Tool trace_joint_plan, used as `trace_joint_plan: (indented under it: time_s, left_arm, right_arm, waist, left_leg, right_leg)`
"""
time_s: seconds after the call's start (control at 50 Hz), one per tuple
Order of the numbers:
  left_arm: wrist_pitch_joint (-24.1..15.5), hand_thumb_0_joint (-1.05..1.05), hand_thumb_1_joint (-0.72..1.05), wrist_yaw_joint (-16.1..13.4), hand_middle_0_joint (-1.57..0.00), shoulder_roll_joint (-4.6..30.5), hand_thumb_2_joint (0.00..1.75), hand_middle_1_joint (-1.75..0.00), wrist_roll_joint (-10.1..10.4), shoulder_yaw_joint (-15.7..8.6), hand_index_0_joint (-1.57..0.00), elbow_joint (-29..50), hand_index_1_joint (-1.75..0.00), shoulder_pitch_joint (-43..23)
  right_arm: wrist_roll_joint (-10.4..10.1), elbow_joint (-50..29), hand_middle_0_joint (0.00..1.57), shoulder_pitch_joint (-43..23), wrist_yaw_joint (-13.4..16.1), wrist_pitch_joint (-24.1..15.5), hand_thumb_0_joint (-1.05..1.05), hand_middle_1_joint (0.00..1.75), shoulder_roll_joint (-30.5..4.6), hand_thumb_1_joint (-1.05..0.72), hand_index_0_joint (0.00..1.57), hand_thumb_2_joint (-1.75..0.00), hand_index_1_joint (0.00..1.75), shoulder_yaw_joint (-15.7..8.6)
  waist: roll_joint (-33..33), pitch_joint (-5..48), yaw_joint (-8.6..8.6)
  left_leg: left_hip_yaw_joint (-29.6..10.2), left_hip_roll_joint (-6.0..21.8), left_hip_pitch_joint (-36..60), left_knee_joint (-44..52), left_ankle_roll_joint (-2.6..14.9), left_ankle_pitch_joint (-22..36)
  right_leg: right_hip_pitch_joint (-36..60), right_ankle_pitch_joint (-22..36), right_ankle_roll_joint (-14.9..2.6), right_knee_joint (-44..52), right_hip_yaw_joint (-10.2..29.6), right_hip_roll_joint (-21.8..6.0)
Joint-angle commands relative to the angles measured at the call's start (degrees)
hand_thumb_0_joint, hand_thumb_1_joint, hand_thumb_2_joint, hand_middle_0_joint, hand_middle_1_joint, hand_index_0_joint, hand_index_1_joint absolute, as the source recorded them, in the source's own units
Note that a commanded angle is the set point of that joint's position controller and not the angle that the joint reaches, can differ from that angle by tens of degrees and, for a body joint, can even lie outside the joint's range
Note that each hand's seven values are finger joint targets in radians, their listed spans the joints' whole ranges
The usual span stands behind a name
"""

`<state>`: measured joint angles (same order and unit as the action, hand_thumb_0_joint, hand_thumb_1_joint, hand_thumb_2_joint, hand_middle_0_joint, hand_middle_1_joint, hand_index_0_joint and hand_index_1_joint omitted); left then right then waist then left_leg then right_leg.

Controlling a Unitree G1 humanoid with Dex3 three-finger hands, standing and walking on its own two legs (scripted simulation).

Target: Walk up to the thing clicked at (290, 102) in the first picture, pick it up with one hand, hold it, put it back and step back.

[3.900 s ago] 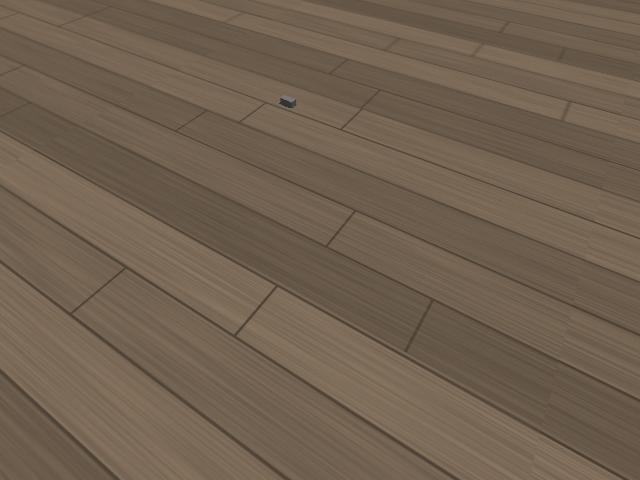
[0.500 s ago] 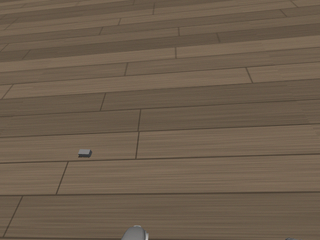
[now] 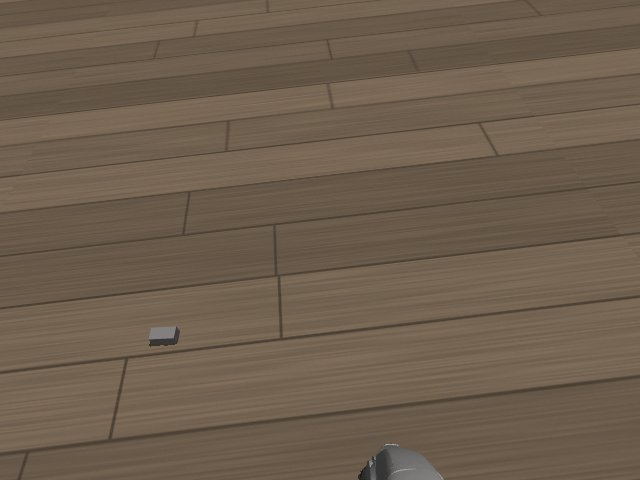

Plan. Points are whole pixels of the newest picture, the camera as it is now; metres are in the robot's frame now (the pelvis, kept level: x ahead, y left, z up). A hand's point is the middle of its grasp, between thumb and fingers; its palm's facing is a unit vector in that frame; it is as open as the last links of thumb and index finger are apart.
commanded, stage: walk up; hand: left
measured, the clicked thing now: (164, 335) +0.68 +0.53 -0.73
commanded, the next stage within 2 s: none
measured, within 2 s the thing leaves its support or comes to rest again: neither
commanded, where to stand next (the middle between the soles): +0.31 +0.38 m, yaw -3 degrees
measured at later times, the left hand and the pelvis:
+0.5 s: hand out of the picture +0.12 +0.52 -0.14, palm faces +0.00 -0.81 -0.59, open 7.4 cm; pelvis +0.08 +0.18 -0.03, yaw +0 degrees
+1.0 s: hand out of the picture +0.22 +0.61 -0.10, palm faces +0.01 -0.81 -0.59, open 7.4 cm; pelvis +0.16 +0.30 +0.00, yaw +0 degrees
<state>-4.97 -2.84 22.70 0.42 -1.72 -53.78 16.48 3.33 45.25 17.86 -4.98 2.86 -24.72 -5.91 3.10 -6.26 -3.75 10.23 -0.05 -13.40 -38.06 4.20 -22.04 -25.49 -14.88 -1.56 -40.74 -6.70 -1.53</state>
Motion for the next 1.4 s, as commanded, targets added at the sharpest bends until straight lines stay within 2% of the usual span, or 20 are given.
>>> trace_joint_plan:
  time_s: [0.0, 0.02, 0.06, 0.14, 0.34, 0.42, 0.46, 0.48, 0.54, 0.68, 0.74, 0.78, 0.8, 0.92, 1.12, 1.16, 1.18, 1.2, 1.26, 1.38]
  left_arm:
    - [-0.9, 0.0, 0.9, -2.5, -0.2, 20.4, 0.9, -0.3, -1.4, -8.1, -0.2, -0.5, -0.3, 17.7]
    - [-1.0, 0.0, 0.9, -3.0, -0.2, 22.5, 0.9, -0.3, -1.9, -7.8, -0.2, 2.6, -0.3, 13.8]
    - [-0.8, 0.0, 0.9, -3.5, -0.2, 22.5, 0.9, -0.3, -1.3, -7.4, -0.2, 5.7, -0.3, 4.1]
    - [-1.7, 0.0, 0.9, -2.8, -0.2, 18.4, 0.9, -0.3, -1.2, -6.5, -0.2, 6.0, -0.3, 1.4]
    - [-1.6, 0.0, 0.9, -2.0, -0.2, 24.1, 0.9, -0.3, -2.9, -8.6, -0.2, 6.7, -0.3, 1.2]
    - [0.3, 0.0, 0.9, -2.1, -0.2, 17.8, 0.9, -0.3, -2.8, -6.3, -0.2, 6.6, -0.3, -2.3]
    - [0.8, 0.0, 0.9, -2.7, -0.2, 13.3, 0.9, -0.3, -1.0, -4.3, -0.2, 7.8, -0.3, -2.2]
    - [0.4, 0.0, 0.9, -3.1, -0.2, 16.5, 0.9, -0.3, -1.4, -4.5, -0.2, 6.6, -0.3, -3.2]
    - [-0.1, 0.0, 0.9, -2.4, -0.2, 18.9, 0.9, -0.3, 0.4, -5.4, -0.2, 1.3, -0.3, 1.5]
    - [-1.5, 0.0, 0.9, -1.3, -0.2, 13.2, 0.9, -0.3, 0.5, -4.2, -0.2, 3.1, -0.3, 2.3]
    - [-1.4, 0.0, 0.9, -2.6, -0.2, 15.8, 0.9, -0.3, 0.1, -6.2, -0.2, 0.4, -0.3, 15.5]
    - [-1.0, 0.0, 0.9, -4.3, -0.2, 22.8, 0.9, -0.3, -0.9, -7.7, -0.2, 3.2, -0.3, 15.5]
    - [-0.4, 0.0, 0.9, -4.7, -0.2, 22.8, 0.9, -0.3, -0.7, -7.3, -0.2, 5.2, -0.3, 9.8]
    - [-1.3, 0.0, 0.9, -3.7, -0.2, 18.7, 0.9, -0.3, -1.6, -6.1, -0.2, 7.3, -0.3, 1.7]
    - [1.2, 0.0, 0.9, -1.1, -0.2, 19.3, 0.9, -0.3, -3.5, -7.1, -0.2, 9.2, -0.3, -4.3]
    - [2.5, 0.0, 0.9, -0.8, -0.2, 9.3, 0.9, -0.3, -2.5, -4.0, -0.2, 8.4, -0.3, -0.5]
    - [2.5, 0.0, 0.9, -1.3, -0.2, 10.2, 0.9, -0.3, -1.5, -3.8, -0.2, 9.0, -0.3, -1.3]
    - [2.0, 0.0, 0.9, -1.6, -0.2, 14.8, 0.9, -0.3, -2.0, -4.5, -0.2, 8.1, -0.3, -3.0]
    - [1.3, 0.0, 0.9, -0.4, -0.2, 15.1, 0.9, -0.3, -0.6, -5.0, -0.2, 2.9, -0.3, 0.7]
    - [2.4, 0.0, 0.9, 1.3, -0.2, 11.5, 0.9, -0.3, -1.1, -4.1, -0.2, 3.1, -0.3, -3.0]
  right_arm:
    - [-0.6, -8.7, 0.2, -5.6, 0.2, -1.4, 0.0, 0.3, -6.4, -0.9, 0.2, -0.9, 0.3, -1.3]
    - [-0.5, -7.4, 0.2, -1.8, 0.4, -0.3, 0.0, 0.3, -7.6, -0.9, 0.2, -0.9, 0.3, -1.6]
    - [0.4, -5.7, 0.2, 0.0, 0.8, 1.4, 0.0, 0.3, -13.6, -0.9, 0.2, -0.9, 0.3, -3.5]
    - [-0.3, -1.5, 0.2, 1.7, 0.3, 1.2, 0.0, 0.3, -13.6, -0.9, 0.2, -0.9, 0.3, -3.9]
    - [-0.2, -3.9, 0.2, -4.6, -1.6, 0.9, 0.0, 0.3, -11.8, -0.9, 0.2, -0.9, 0.3, -4.1]
    - [0.6, 2.3, 0.2, 11.8, 0.2, -0.1, 0.0, 0.3, -13.7, -0.9, 0.2, -0.9, 0.3, -6.0]
    - [0.0, -1.6, 0.2, 6.3, 1.1, -1.1, 0.0, 0.3, -23.2, -0.9, 0.2, -0.9, 0.3, -6.8]
    - [-1.0, -2.4, 0.2, 1.3, 1.1, -1.1, 0.0, 0.3, -25.6, -0.9, 0.2, -0.9, 0.3, -7.0]
    - [0.1, -3.7, 0.2, -2.0, 2.1, -1.9, 0.0, 0.3, -16.0, -0.9, 0.2, -0.9, 0.3, -3.9]
    - [-0.3, -4.8, 0.2, 1.6, 2.0, -2.3, 0.0, 0.3, -12.7, -0.9, 0.2, -0.9, 0.3, -2.6]
    - [-1.3, -8.0, 0.2, -2.7, 1.6, -1.7, 0.0, 0.3, -10.0, -0.9, 0.2, -0.9, 0.3, -1.5]
    - [-1.6, -8.1, 0.2, 4.4, 2.1, -0.8, 0.0, 0.3, -6.9, -0.9, 0.2, -0.9, 0.3, -0.7]
    - [-0.6, -7.2, 0.2, 4.8, 2.6, 0.8, 0.0, 0.3, -12.3, -0.9, 0.2, -0.9, 0.3, -2.3]
    - [-0.3, -4.2, 0.2, 5.2, 1.5, 1.8, 0.0, 0.3, -12.5, -0.9, 0.2, -0.9, 0.3, -3.6]
    - [-1.7, 0.3, 0.2, 8.8, 1.9, -0.1, 0.0, 0.3, -11.1, -0.9, 0.2, -0.9, 0.3, -4.2]
    - [-0.5, 1.2, 0.2, 11.1, 3.5, -1.5, 0.0, 0.3, -14.9, -0.9, 0.2, -0.9, 0.3, -4.4]
    - [-0.9, -2.2, 0.2, 3.5, 3.8, -2.0, 0.0, 0.3, -20.6, -0.9, 0.2, -0.9, 0.3, -4.5]
    - [-1.9, -3.0, 0.2, -4.9, 3.8, -2.0, 0.0, 0.3, -23.7, -0.9, 0.2, -0.9, 0.3, -4.6]
    - [-1.1, -2.7, 0.2, -7.7, 4.8, -3.4, 0.0, 0.3, -15.2, -0.9, 0.2, -0.9, 0.3, -1.7]
    - [-2.8, 1.9, 0.2, -2.0, 6.5, -6.2, 0.0, 0.3, -14.6, -0.9, 0.2, -0.9, 0.3, -0.5]
  waist:
    - [-15.1, 10.1, 10.35]
    - [-12.7, 9.9, 7.83]
    - [-8.3, 3.9, 4.55]
    - [-6.6, 0.0, 2.49]
    - [-15.1, 3.3, 4.01]
    - [3.8, 9.4, -5.24]
    - [22.6, 2.8, -3.69]
    - [19.7, -0.7, -1.4]
    - [9.8, -3.5, 1.5]
    - [7.1, 3.9, 1.55]
    - [-1.9, 11.0, 9.53]
    - [-11.5, 14.5, 7.86]
    - [-3.0, 12.9, 6.7]
    - [-7.4, -0.1, 2.44]
    - [-11.2, 7.4, -0.64]
    - [11.9, 4.7, -1.84]
    - [16.9, 1.1, 0.48]
    - [13.2, -2.8, 2.5]
    - [6.3, -2.8, 4.9]
    - [8.6, 6.3, 3.51]
  left_leg:
    - [-5.0, 2.6, -24.9, -14.9, -0.1, -5.4]
    - [-12.7, -0.4, -27.2, -26.4, -2.75, -10.2]
    - [-17.0, 4.8, -28.1, -32.4, -3.72, -9.7]
    - [-19.2, 4.3, -21.3, -30.6, -4.75, -0.6]
    - [-11.3, 8.2, -13.4, -11.6, -5.22, -3.7]
    - [-6.5, 1.5, 8.6, 4.7, -3.66, -4.2]
    - [-44.7, 18.5, 0.9, 27.6, 2.04, -25.5]
    - [-51.8, 22.5, -3.9, 30.6, 7.65, -31.6]
    - [-29.4, 13.4, -3.6, 18.0, 5.82, -11.1]
    - [-19.2, 13.1, 1.9, 9.3, 10.72, 30.8]
    - [-10.7, 6.6, -6.1, -9.1, 3.89, 30.0]
    - [-14.7, -1.1, -23.8, -27.5, -3.52, -9.9]
    - [-17.9, 2.0, -24.5, -34.2, -4.23, -12.0]
    - [-19.3, 3.4, -19.2, -35.4, -4.8, 0.1]
    - [-5.7, 2.0, 4.2, -1.0, -4.44, 0.4]
    - [-21.9, 7.4, 2.3, 12.2, -1.4, -16.8]
    - [-46.1, 19.2, -8.6, 25.5, 3.8, -29.8]
    - [-52.7, 24.3, -16.1, 27.5, 11.29, -35.5]
    - [-31.9, 15.0, -13.1, 13.8, 6.5, -8.6]
    - [-24.9, 16.2, 1.0, 2.7, 6.44, 37.3]
  right_leg:
    - [33.1, -7.0, -4.9, 17.9, 21.4, -10.9]
    - [27.8, -20.3, -8.27, 25.9, 41.8, -23.0]
    - [16.4, -31.9, -14.73, 27.8, 44.6, -26.5]
    - [5.4, -18.2, -8.17, 24.4, 22.7, -16.3]
    - [1.9, -15.4, -9.47, 16.6, 11.8, -13.8]
    - [-8.7, -14.8, -4.04, -11.5, 2.8, -7.3]
    - [-24.7, -21.1, -0.84, -32.0, 4.8, 3.5]
    - [-22.5, -18.8, -2.26, -34.5, 8.6, -0.7]
    - [-19.2, -9.8, -0.84, -28.1, 8.6, -3.2]
    - [-1.5, -6.3, -0.2, -4.1, 1.5, -0.5]
    - [23.1, 12.6, -0.17, 13.9, 3.0, -0.7]
    - [33.4, 6.2, -7.87, 19.5, 39.8, -24.1]
    - [27.5, -6.2, -14.11, 21.0, 42.4, -27.4]
    - [1.9, -9.6, -9.37, 20.4, 17.9, -14.9]
    - [-8.6, -21.5, -5.87, 0.7, 8.5, -9.2]
    - [-17.5, -21.9, -2.09, -24.2, 3.1, -1.2]
    - [-20.2, -19.7, -0.22, -27.5, 7.2, 3.0]
    - [-15.9, -18.6, -0.76, -27.8, 9.3, -1.9]
    - [-11.0, -11.6, 0.18, -21.5, 9.4, -3.2]
    - [-1.8, -11.2, -1.35, -7.0, 5.9, -1.6]
